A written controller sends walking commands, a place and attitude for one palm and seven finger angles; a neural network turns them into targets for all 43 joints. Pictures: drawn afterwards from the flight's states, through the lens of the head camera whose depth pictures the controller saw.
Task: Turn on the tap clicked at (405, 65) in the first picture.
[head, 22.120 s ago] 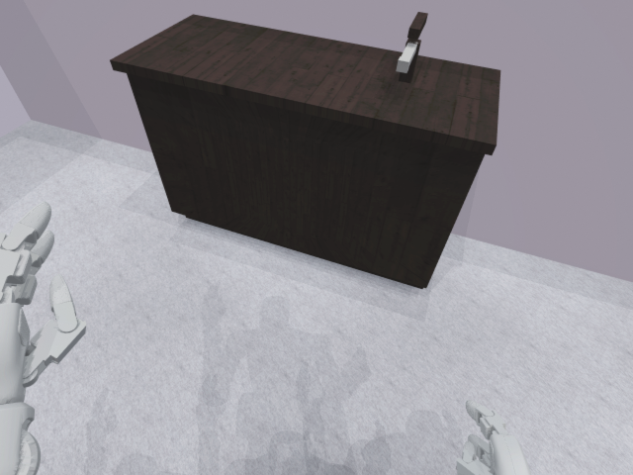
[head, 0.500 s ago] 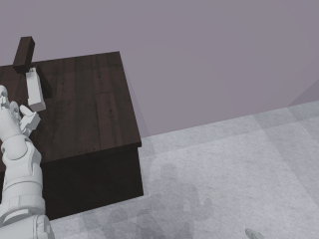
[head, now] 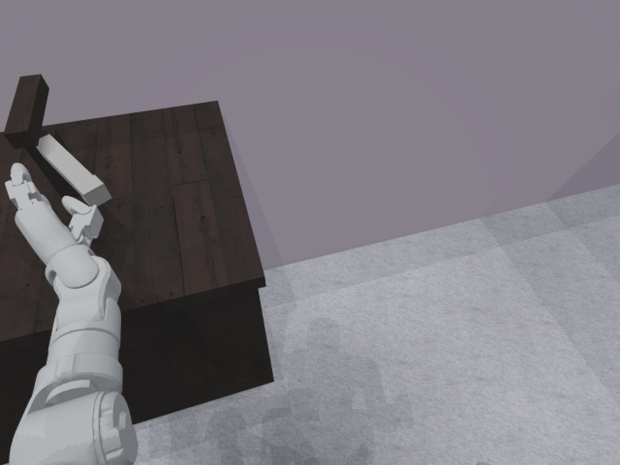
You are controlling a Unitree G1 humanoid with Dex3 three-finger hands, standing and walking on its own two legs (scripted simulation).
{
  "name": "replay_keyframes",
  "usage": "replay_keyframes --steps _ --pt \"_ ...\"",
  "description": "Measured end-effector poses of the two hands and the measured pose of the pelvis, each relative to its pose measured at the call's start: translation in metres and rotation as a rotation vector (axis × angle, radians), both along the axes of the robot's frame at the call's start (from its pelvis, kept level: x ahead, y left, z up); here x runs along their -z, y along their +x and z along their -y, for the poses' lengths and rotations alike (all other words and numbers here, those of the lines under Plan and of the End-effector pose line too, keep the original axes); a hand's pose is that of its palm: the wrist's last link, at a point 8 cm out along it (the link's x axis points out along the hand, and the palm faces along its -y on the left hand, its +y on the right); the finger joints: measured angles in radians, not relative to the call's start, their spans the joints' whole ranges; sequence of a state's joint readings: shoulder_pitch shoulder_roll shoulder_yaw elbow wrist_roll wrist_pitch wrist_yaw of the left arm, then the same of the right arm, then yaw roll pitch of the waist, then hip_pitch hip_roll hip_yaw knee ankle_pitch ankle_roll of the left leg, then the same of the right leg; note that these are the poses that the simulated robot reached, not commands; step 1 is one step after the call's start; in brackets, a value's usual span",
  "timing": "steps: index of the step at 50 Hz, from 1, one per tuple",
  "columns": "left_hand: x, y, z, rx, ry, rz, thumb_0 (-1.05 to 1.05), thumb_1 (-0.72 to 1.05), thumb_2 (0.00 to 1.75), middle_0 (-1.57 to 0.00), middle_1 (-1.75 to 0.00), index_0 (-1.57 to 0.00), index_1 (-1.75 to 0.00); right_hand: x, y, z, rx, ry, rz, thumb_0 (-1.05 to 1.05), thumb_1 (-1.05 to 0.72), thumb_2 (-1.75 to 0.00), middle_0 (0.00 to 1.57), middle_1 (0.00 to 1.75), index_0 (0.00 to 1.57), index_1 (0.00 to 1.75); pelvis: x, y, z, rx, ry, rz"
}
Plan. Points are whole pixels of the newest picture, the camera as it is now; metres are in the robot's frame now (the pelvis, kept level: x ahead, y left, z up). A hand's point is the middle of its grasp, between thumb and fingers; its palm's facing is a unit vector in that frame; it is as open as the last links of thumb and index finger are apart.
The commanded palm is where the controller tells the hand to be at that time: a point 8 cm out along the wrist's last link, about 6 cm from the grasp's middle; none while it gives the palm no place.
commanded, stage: push the lever round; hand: left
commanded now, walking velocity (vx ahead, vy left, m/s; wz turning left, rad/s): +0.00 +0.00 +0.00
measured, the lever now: (93, 191) +0.44 +0.30 +0.10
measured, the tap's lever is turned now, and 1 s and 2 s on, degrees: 31 56 81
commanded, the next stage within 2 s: lift the hand up off the lever in 1.66 s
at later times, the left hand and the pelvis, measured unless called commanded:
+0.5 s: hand (119, 200) +0.44 +0.26 +0.09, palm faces +0.78 -0.62 -0.07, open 7.7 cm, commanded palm +0.39 +0.27 +0.10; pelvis +0.00 +0.00 +0.00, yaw +1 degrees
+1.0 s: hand (142, 181) +0.47 +0.24 +0.09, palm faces +0.84 -0.54 -0.08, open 7.6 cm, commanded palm +0.42 +0.25 +0.10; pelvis +0.00 -0.01 -0.01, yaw +0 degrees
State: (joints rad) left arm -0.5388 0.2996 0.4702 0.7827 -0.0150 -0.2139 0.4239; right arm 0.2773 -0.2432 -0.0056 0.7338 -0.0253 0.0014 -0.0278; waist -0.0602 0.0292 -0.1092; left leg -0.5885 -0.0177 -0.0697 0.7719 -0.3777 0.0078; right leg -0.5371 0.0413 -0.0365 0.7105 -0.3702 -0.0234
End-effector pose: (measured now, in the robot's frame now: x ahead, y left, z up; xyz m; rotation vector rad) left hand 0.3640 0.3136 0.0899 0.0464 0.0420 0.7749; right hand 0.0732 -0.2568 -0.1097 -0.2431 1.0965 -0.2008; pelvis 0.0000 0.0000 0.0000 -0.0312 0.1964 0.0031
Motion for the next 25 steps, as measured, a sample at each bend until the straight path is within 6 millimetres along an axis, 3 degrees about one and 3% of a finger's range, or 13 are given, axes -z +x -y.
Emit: replay_keyframes --steps 25 --pt "-0.004 0.018 0.033 -0.121 -0.001 -0.017 0.02 0.93 0.91 -0.15 -0.15 -0.15 -0.15 0.004 0.001 0.000 -0.010 0.014 -0.028 0.00 -0.91 -0.90 0.20 0.30 0.20 0.30 0.001 0.002 0.002 -0.008 0.002 -0.008"
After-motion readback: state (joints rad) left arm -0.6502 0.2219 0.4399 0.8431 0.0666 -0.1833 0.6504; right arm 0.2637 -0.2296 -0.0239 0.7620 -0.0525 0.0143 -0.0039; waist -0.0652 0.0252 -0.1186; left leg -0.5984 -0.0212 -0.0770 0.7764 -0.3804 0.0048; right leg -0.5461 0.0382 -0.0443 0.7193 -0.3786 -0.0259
